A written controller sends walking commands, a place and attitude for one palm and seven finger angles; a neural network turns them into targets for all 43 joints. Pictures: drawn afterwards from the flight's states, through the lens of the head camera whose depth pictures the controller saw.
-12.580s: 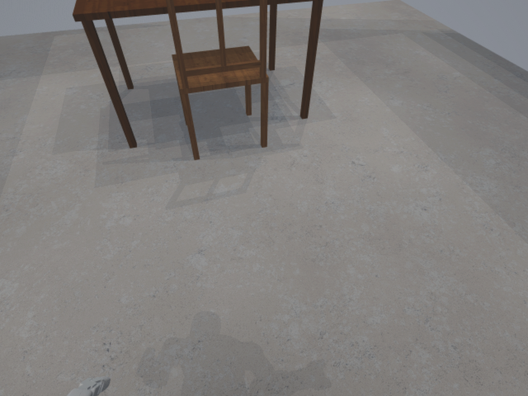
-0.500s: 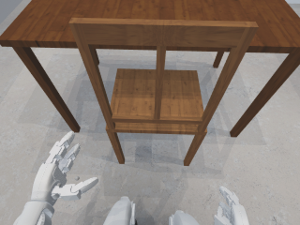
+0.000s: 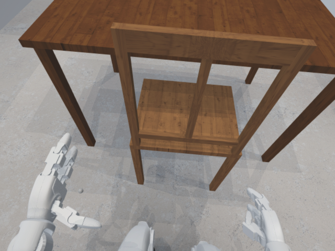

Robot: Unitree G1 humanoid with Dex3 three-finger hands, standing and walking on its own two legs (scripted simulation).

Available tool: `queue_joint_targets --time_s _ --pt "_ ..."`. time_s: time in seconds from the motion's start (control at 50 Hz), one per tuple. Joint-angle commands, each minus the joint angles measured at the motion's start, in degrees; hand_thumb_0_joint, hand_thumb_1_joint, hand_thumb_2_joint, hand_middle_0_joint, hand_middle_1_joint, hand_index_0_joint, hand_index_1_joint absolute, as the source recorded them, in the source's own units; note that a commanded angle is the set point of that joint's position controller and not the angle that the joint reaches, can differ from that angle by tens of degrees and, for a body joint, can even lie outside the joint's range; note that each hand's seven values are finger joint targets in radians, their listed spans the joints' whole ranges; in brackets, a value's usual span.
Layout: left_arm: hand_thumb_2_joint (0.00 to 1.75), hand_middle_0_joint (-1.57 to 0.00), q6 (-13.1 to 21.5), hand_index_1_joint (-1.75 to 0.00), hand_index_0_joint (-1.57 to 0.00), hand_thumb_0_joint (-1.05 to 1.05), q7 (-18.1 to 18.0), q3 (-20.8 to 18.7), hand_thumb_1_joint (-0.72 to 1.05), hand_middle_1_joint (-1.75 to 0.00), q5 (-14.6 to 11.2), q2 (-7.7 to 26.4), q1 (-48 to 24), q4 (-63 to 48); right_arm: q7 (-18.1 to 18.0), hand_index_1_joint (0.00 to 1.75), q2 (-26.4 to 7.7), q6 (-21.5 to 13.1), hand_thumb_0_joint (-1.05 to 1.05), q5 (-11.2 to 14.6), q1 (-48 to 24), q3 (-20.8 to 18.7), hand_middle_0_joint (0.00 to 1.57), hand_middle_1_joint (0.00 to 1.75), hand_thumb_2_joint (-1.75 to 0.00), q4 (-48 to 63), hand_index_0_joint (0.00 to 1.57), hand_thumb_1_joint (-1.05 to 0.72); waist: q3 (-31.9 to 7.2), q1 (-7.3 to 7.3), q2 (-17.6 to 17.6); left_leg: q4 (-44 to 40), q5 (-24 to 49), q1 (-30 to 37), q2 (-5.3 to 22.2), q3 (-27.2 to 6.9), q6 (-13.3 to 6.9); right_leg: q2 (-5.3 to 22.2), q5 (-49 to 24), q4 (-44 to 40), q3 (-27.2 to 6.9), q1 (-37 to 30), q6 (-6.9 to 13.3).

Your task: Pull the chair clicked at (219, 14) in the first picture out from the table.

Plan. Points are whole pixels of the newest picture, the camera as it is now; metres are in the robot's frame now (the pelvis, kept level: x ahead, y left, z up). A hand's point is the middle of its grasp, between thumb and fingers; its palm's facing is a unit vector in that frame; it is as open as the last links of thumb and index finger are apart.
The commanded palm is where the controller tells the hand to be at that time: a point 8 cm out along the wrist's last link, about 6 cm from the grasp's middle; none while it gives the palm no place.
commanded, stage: raise the hand toward the chair's back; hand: left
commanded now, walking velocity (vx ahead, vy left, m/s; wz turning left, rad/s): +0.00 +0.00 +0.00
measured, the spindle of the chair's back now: (195, 105) +0.51 -0.05 +0.02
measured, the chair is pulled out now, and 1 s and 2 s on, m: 0.00 0.00 0.00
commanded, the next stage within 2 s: aim the fingers beside a spindle in 0.76 s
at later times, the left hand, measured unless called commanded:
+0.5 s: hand (80, 187) +0.24 +0.20 +0.05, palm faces -0.03 -1.00 -0.05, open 16.9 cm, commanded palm +0.22 +0.26 +0.05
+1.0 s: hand (87, 183) +0.25 +0.19 +0.04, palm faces +0.00 -1.00 -0.07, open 16.9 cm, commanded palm +0.23 +0.24 +0.05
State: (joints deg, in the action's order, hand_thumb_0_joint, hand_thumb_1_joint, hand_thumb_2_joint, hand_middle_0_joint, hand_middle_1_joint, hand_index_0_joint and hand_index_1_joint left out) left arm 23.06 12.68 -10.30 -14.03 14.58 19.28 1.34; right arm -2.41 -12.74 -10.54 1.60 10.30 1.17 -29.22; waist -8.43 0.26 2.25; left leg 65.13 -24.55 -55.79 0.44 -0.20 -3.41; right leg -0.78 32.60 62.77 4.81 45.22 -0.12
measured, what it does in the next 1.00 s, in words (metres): stands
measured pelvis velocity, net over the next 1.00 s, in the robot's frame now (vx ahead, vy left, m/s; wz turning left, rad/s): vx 0.00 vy -0.02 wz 0.00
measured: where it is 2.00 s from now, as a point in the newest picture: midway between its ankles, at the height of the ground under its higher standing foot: outside the picture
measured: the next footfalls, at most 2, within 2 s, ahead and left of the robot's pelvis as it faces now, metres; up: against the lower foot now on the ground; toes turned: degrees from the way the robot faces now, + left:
none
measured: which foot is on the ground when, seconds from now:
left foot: down 0.00-1.00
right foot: down 0.00-1.00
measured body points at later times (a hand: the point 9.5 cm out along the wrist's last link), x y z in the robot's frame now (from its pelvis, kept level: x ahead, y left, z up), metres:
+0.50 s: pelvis +0.00 +0.00 +0.01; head +0.06 +0.02 +0.45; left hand +0.23 +0.26 +0.05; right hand +0.16 -0.24 -0.06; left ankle +0.07 +0.08 -0.65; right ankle -0.02 -0.13 -0.65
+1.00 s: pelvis +0.00 -0.02 +0.00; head +0.07 -0.01 +0.45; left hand +0.24 +0.25 +0.05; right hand +0.18 -0.25 -0.08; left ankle +0.07 +0.08 -0.65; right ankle -0.02 -0.13 -0.65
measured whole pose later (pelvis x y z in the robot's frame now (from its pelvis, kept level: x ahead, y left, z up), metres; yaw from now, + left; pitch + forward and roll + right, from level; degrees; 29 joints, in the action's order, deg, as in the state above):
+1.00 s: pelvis +0.00 -0.02 +0.00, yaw +0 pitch +15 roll -3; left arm 22.8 16.8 -12.8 -16.2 15.8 14.7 7.5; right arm -2.7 -14.0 -11.2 1.9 12.5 1.5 -31.4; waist -7.9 0.8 2.7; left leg 64.1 -24.4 -55.1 1.0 -0.9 -2.0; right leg -1.5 32.7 62.3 5.3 44.9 1.2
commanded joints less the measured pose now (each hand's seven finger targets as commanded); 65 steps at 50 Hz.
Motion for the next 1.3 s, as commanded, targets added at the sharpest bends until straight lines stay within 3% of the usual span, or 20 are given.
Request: queue_joint_targets --time_s 0.0,0.02,0.08,0.1,0.14,0.22,0.28,0.32,0.4,0.52,0.64,0.72,0.82,0.9,1.02,1.12,1.18,1.28 --pt "0.30 -0.06 0.7 -0.08 -0.06 0.00 3.3 -2.6 -0.50 -0.08 -1.2 8.0 -4.7 -9.4 -1.2 0.30 -9.8 -2.0 0.00 0.6 0.5 -3.6 0.20 0.30 -0.90 8.4 0.20 -0.90 -10.5 1.42 2.8 -12.6 3.6 20.7 1.4 -6.1 2.0 -1.4 -7.8 -9.8 0.0 3.8 1.8" --pt "0.30 -0.06 1.0 -0.08 -0.06 0.00 3.4 -3.7 -0.50 -0.08 -1.8 8.7 -5.3 -12.2 -1.3 0.30 -9.7 -2.2 0.00 0.6 0.8 -3.6 0.20 0.30 -0.90 8.6 0.20 -0.90 -13.1 1.10 3.4 -12.8 5.2 22.9 1.4 -6.1 2.1 -1.4 -8.6 -10.0 0.0 2.7 1.8" --pt "0.30 -0.06 2.1 -0.08 -0.06 0.00 2.1 -6.1 -0.50 -0.08 -2.7 9.8 -5.2 -15.5 -1.4 0.30 -8.9 -2.4 0.00 0.3 0.7 -3.4 0.20 0.30 -0.90 8.5 0.20 -0.90 -15.0 0.14 4.3 -13.2 8.3 25.4 1.6 -6.5 2.5 -1.4 -10.0 -9.8 0.3 1.6 1.9" --pt "0.30 -0.06 2.5 -0.08 -0.06 0.00 1.2 -7.5 -0.50 -0.08 -2.5 11.1 -5.3 -15.9 -1.3 0.30 -8.8 -2.5 0.00 0.2 0.8 -3.3 0.20 0.30 -0.90 8.1 0.20 -0.90 -14.7 -0.18 5.2 -13.4 9.0 25.5 1.7 -6.8 2.7 -1.5 -10.1 -9.4 0.3 1.8 2.0" --pt "0.30 -0.06 3.2 -0.08 -0.06 0.00 0.2 -6.1 -0.50 -0.08 -2.1 9.3 -5.6 -14.8 -1.0 0.30 -8.6 -2.4 0.00 0.0 0.6 -3.0 0.20 0.30 -0.90 7.6 0.20 -0.90 -12.5 0.47 6.5 -14.2 6.9 25.7 2.0 -7.7 3.2 -1.4 -8.9 -9.1 0.7 3.7 2.0" --pt "0.30 -0.06 2.0 -0.08 -0.06 0.00 1.2 -4.7 -0.50 -0.08 -1.7 8.2 -6.2 -7.9 -0.9 0.30 -9.6 -2.2 0.00 0.1 0.8 -3.1 0.20 0.30 -0.90 6.9 0.20 -0.90 -8.5 1.85 3.6 -14.8 1.4 22.0 1.8 -7.9 2.8 -1.4 -6.6 -9.7 0.8 5.2 1.7" --pt "0.30 -0.06 0.3 -0.08 -0.06 0.00 3.9 -3.7 -0.50 -0.08 -2.3 7.8 -6.3 -6.2 -1.1 0.30 -10.3 -2.2 0.00 0.8 1.1 -3.2 0.20 0.30 -0.90 7.5 0.20 -0.90 -9.2 1.77 1.9 -15.3 -0.1 21.3 1.5 -7.4 2.5 -1.4 -6.1 -10.8 0.5 3.5 1.6" --pt "0.30 -0.06 -0.4 -0.08 -0.06 0.00 4.6 -4.4 -0.50 -0.08 -2.8 8.7 -5.6 -7.4 -1.1 0.30 -10.3 -2.6 0.00 1.0 1.1 -3.3 0.20 0.30 -0.90 7.8 0.20 -0.90 -10.8 1.05 2.8 -15.7 1.3 22.4 1.3 -7.1 2.4 -1.4 -6.8 -11.5 0.3 1.7 1.7" --pt "0.30 -0.06 0.9 -0.08 -0.06 0.00 2.9 -7.8 -0.50 -0.08 -3.3 11.4 -5.5 -11.4 -1.2 0.30 -9.8 -3.3 0.00 0.6 1.2 -3.5 0.20 0.30 -0.90 7.5 0.20 -0.90 -12.7 0.20 3.2 -15.0 5.5 23.8 1.3 -6.6 2.4 -1.6 -8.6 -11.4 0.2 0.6 1.8" --pt "0.30 -0.06 4.2 -0.08 -0.06 0.00 0.2 -6.6 -0.50 -0.08 -2.2 9.5 -6.0 -9.1 -0.4 0.30 -9.5 -3.6 0.00 0.1 1.4 -3.6 0.20 0.30 -0.90 6.2 0.20 -0.90 -10.0 1.24 3.8 -13.8 5.1 22.0 1.4 -6.3 2.6 -1.3 -8.2 -10.2 0.3 3.3 1.8" --pt "0.30 -0.06 1.9 -0.08 -0.06 0.00 3.8 -4.7 -0.50 -0.08 -2.8 9.0 -5.6 -6.7 -0.6 0.30 -10.1 -3.2 0.00 0.8 1.4 -3.7 0.20 0.30 -0.90 7.0 0.20 -0.90 -10.8 1.57 2.1 -12.9 4.4 20.5 1.0 -4.7 1.9 -1.3 -8.1 -11.8 -0.7 1.4 1.6" --pt "0.30 -0.06 2.5 -0.08 -0.06 0.00 3.4 -6.8 -0.50 -0.08 -3.6 10.7 -6.4 -11.1 -1.0 0.30 -9.6 -3.6 0.00 0.7 1.5 -3.7 0.20 0.30 -0.90 7.0 0.20 -0.90 -13.3 0.99 3.0 -12.1 8.3 22.1 0.8 -4.3 1.7 -1.4 -10.7 -11.8 -1.0 -0.3 1.6" --pt "0.30 -0.06 3.7 -0.08 -0.06 0.00 1.9 -6.9 -0.50 -0.08 -3.1 9.8 -6.8 -8.5 -0.9 0.30 -9.1 -3.6 0.00 0.4 1.1 -3.5 0.20 0.30 -0.90 6.0 0.20 -0.90 -10.2 1.45 2.6 -11.4 7.6 20.2 0.8 -4.1 1.8 -1.3 -10.2 -11.5 -0.9 1.3 1.6" --pt "0.30 -0.06 2.9 -0.08 -0.06 0.00 3.5 -5.7 -0.50 -0.08 -2.8 9.0 -8.8 -3.5 -1.0 0.30 -9.4 -3.3 0.00 0.5 1.3 -3.5 0.20 0.30 -0.90 5.4 0.20 -0.90 -9.1 2.31 0.8 -9.7 6.8 17.6 0.6 -3.4 1.5 -1.3 -10.2 -11.3 -1.7 2.3 1.4" --pt "0.30 -0.06 3.2 -0.08 -0.06 0.00 5.6 -7.0 -0.50 -0.08 -4.0 10.5 -12.1 -5.2 -1.3 0.30 -9.5 -3.7 0.00 0.4 1.7 -3.7 0.20 0.30 -0.90 5.4 0.20 -0.90 -14.6 1.62 1.9 -7.7 10.9 18.2 0.4 -2.5 1.3 -1.0 -14.6 -10.5 -2.9 -0.1 1.2" --pt "0.30 -0.06 4.8 -0.08 -0.06 0.00 4.2 -8.8 -0.50 -0.08 -3.8 11.6 -14.1 -4.4 -1.1 0.30 -9.3 -3.9 0.00 0.1 1.8 -3.8 0.20 0.30 -0.90 4.4 0.20 -0.90 -15.3 1.18 2.5 -6.9 12.7 18.1 0.6 -2.6 1.4 -1.0 -16.0 -9.1 -2.8 0.7 1.4" --pt "0.30 -0.06 4.1 -0.08 -0.06 0.00 4.0 -6.5 -0.50 -0.08 -3.5 8.9 -11.6 -3.0 -0.5 0.30 -9.3 -3.5 0.00 0.2 1.6 -3.9 0.20 0.30 -0.90 4.9 0.20 -0.90 -15.4 0.94 3.2 -7.5 13.5 19.0 0.6 -2.7 1.5 -1.1 -16.5 -8.6 -2.0 1.2 1.5" --pt "0.30 -0.06 2.7 -0.08 -0.06 0.00 3.5 -4.1 -0.50 -0.08 -2.6 7.8 -15.8 -0.7 -0.5 0.30 -10.0 -2.7 0.00 0.3 2.0 -3.9 0.20 0.30 -0.90 4.9 0.20 -0.90 -13.8 2.31 0.7 -7.1 10.3 16.5 0.7 -2.8 1.4 -0.9 -14.1 -8.5 -2.1 3.4 1.1"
